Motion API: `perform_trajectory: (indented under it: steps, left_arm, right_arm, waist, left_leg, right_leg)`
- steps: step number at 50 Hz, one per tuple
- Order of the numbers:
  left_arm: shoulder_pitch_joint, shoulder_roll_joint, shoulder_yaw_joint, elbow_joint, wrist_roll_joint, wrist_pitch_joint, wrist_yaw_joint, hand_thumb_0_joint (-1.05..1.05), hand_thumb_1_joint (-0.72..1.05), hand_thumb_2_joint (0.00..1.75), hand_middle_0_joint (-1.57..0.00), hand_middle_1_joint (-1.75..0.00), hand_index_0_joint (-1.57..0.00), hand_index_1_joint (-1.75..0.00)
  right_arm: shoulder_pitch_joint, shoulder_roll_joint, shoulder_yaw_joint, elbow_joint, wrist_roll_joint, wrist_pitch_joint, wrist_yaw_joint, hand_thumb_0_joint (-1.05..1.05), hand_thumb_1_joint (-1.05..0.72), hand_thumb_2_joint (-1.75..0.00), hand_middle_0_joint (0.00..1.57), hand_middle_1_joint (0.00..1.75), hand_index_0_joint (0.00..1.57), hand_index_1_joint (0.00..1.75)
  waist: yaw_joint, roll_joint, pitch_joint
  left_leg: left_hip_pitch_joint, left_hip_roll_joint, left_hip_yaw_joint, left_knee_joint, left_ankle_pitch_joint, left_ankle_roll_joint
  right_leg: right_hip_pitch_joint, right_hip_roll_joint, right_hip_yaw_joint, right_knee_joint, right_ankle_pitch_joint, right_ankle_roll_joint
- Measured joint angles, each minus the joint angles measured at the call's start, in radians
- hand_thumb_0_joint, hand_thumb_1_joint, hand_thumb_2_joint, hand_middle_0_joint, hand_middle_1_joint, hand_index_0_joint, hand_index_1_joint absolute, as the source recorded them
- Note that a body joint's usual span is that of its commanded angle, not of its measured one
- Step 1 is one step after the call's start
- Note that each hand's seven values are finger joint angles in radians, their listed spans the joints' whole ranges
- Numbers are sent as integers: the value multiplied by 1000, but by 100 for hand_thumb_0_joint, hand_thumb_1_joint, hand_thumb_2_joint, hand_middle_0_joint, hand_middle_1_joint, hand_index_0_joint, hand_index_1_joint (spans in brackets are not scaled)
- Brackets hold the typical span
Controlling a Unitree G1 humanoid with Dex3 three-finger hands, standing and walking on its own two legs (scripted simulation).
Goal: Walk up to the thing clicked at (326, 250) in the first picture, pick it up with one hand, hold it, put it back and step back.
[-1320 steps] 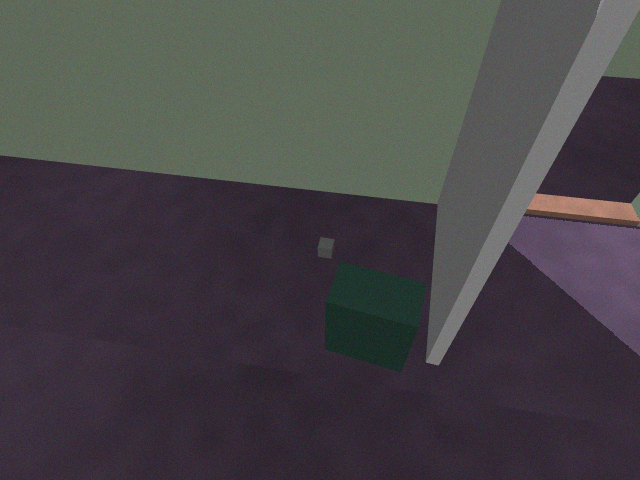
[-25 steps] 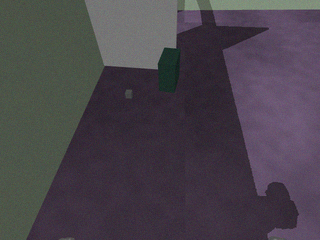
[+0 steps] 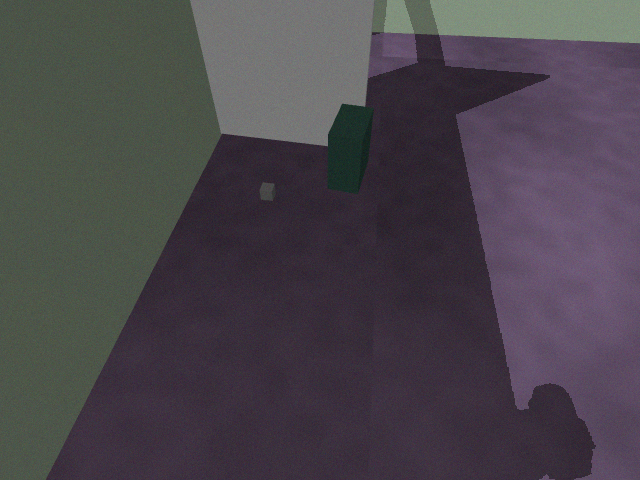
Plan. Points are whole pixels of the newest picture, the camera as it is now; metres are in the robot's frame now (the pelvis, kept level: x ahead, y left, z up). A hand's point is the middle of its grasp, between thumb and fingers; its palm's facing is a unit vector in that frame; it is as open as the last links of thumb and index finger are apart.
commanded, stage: stand
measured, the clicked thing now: (267, 191) +1.42 +0.30 -0.75
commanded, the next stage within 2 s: none
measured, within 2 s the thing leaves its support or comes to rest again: neither
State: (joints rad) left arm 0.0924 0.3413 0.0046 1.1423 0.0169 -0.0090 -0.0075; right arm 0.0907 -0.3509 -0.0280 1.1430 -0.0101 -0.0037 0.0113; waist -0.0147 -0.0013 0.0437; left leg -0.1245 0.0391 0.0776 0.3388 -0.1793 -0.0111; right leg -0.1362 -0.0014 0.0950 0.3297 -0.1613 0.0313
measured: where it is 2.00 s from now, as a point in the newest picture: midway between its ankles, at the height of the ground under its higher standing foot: outside the picture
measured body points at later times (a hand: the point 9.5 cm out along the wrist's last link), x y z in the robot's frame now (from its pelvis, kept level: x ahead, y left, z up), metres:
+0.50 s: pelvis +0.01 +0.01 +0.00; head +0.02 +0.01 +0.45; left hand +0.07 +0.31 -0.13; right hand +0.09 -0.29 -0.13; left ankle +0.00 +0.12 -0.75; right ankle +0.01 -0.14 -0.75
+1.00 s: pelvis +0.01 +0.01 +0.00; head +0.02 +0.01 +0.45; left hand +0.08 +0.31 -0.13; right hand +0.09 -0.30 -0.13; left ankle +0.00 +0.12 -0.75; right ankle +0.01 -0.14 -0.75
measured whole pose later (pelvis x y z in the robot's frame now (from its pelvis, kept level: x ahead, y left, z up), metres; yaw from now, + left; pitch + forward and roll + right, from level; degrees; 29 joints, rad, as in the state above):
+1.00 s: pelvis +0.01 +0.01 +0.00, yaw +2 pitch -2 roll +0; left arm 0.11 0.35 0.00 1.12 0.02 -0.01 -0.01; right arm 0.11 -0.35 -0.02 1.13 -0.01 0.00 0.01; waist -0.01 0.00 0.05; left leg -0.12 0.02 0.05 0.33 -0.19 0.00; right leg -0.12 -0.02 0.07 0.32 -0.18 0.04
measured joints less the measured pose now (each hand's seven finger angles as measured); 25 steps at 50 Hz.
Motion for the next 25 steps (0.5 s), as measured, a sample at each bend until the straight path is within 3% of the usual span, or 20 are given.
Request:
perform_trajectory:
  steps: [25]
  left_arm:
    - [29,4,-6,-10,-1,1,1,1,91,90,-20,-30,-20,-29]
  right_arm:
    - [0,6,7,-13,4,-2,0,0,-91,-90,20,30,20,30]
  waist:
    - [11,1,4]
  left_leg:
    - [6,-17,-10,-1,-8,11]
  right_leg:
    - [13,-17,-11,-3,-13,10]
